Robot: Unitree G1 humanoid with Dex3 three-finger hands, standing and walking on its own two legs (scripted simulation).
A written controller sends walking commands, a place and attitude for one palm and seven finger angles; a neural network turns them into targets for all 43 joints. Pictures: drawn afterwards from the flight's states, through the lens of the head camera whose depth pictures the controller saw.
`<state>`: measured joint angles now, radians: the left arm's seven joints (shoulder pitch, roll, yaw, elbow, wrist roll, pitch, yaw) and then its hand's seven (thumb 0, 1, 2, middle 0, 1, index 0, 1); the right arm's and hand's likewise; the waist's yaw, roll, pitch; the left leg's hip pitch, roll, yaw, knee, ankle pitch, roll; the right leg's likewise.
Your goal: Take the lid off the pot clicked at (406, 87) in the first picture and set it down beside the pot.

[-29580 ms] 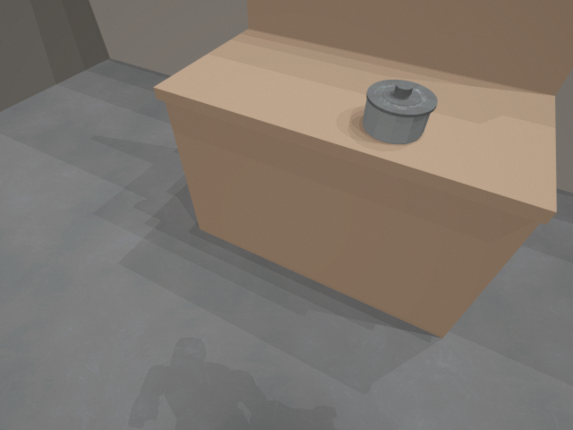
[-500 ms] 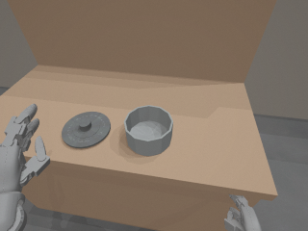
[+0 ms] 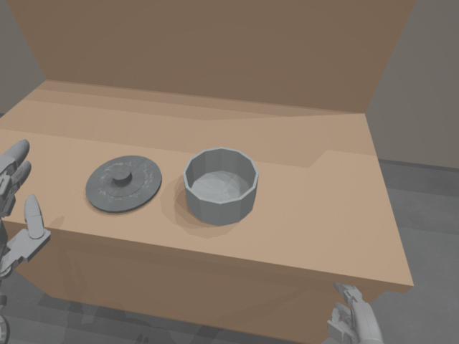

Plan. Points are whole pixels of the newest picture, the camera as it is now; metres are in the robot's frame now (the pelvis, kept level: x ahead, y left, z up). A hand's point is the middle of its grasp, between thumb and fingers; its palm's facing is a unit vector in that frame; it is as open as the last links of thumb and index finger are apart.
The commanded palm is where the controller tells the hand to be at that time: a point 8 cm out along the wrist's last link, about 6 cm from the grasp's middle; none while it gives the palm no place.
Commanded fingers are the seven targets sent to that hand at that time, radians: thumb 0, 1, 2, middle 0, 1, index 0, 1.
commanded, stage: step back with the hand held close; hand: left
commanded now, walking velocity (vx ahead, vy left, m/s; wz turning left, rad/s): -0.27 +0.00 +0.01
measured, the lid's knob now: (122, 175) +0.45 +0.31 -0.02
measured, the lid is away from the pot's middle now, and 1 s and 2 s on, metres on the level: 0.24 0.24 0.24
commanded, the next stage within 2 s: stop stepping back and stand still in 1.26 s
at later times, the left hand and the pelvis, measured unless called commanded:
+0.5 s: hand (26, 281) +0.14 +0.25 +0.16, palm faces +0.31 -0.83 -0.46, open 7.4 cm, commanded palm +0.08 +0.30 +0.18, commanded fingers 0.00 0.90 0.90 -0.20 -0.30 -0.20 -0.30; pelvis -0.05 +0.02 -0.02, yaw -1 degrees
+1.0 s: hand out of the picture +0.08 +0.24 +0.16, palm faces +0.23 -0.87 -0.43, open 7.4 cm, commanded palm +0.01 +0.30 +0.18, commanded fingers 0.00 0.90 0.90 -0.20 -0.30 -0.20 -0.30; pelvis -0.13 +0.02 -0.02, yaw -1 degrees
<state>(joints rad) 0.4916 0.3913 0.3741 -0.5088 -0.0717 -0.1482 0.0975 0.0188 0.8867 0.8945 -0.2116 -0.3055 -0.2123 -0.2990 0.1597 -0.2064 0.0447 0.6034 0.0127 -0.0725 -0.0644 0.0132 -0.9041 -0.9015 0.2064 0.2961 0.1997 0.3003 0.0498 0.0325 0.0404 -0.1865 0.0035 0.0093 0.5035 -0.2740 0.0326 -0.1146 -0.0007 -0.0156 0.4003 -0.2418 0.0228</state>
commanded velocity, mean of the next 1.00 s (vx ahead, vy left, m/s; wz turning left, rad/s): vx -0.32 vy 0.00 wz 0.03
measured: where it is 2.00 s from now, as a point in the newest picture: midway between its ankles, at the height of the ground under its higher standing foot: outside the picture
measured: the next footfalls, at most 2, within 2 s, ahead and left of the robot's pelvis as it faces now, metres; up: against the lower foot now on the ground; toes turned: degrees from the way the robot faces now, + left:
right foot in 0.86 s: -0.10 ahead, -0.13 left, +0.00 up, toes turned -4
right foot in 1.38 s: -0.22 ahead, -0.10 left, +0.00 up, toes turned -5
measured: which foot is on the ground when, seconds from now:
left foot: down 0.00-1.00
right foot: down 0.00-0.66, up 0.68-0.84, down 0.86-1.00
